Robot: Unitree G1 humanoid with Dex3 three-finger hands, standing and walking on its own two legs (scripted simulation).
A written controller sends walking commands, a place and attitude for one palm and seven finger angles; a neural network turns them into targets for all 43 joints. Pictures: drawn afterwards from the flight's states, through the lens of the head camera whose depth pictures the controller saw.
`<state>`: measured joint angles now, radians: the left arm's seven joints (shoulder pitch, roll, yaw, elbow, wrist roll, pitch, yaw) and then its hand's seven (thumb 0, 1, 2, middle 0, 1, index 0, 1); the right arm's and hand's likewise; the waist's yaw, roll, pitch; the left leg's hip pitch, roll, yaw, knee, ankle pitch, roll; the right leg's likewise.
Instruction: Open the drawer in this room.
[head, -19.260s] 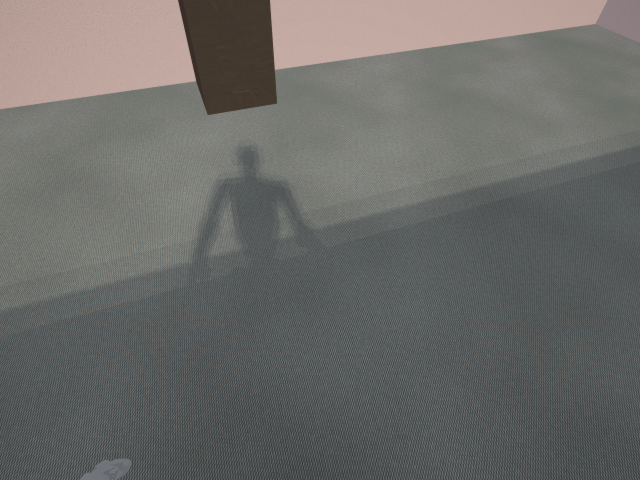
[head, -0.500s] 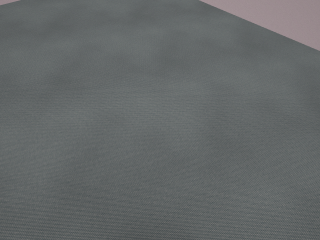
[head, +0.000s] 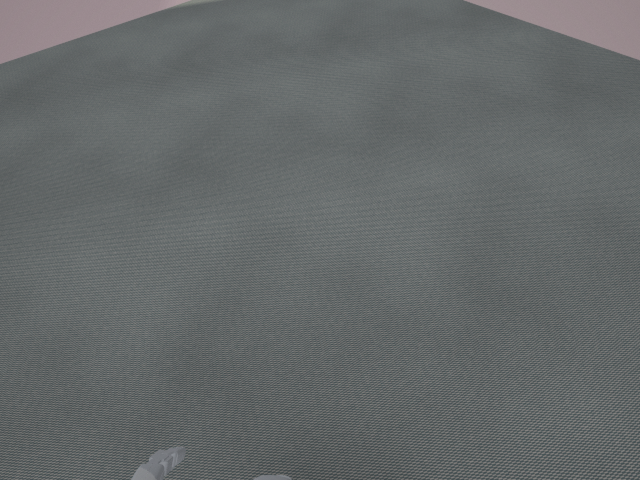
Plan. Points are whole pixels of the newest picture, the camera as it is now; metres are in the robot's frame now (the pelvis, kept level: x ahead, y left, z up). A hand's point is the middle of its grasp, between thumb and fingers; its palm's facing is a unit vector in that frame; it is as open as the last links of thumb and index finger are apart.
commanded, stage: turn or walk to find it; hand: left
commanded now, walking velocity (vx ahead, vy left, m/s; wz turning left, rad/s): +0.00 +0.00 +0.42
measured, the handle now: out of the picture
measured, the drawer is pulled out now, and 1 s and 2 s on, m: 0.00 0.00 0.00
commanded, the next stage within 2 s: none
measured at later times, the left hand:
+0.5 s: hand out of the picture -0.07 +0.23 -0.18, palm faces +0.32 -0.92 -0.24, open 7.4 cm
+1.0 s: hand out of the picture -0.02 +0.22 -0.14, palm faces +0.42 -0.86 -0.28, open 7.4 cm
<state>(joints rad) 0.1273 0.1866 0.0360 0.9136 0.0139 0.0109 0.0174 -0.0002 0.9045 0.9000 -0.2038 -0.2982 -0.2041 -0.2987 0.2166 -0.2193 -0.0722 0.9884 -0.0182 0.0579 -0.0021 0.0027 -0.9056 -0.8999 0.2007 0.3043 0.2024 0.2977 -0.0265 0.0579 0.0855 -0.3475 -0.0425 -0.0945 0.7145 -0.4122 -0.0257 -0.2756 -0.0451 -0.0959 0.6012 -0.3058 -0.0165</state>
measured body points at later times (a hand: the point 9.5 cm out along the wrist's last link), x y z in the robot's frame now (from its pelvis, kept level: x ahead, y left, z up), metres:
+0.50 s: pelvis -0.03 +0.02 -0.01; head +0.00 +0.05 +0.44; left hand -0.08 +0.27 -0.16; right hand +0.13 -0.20 -0.14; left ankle -0.06 +0.12 -0.73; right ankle +0.00 -0.10 -0.73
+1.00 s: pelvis -0.04 -0.01 +0.00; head -0.01 -0.02 +0.45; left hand -0.04 +0.27 -0.12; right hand +0.08 -0.22 -0.16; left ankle -0.06 +0.12 -0.73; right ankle +0.00 -0.11 -0.73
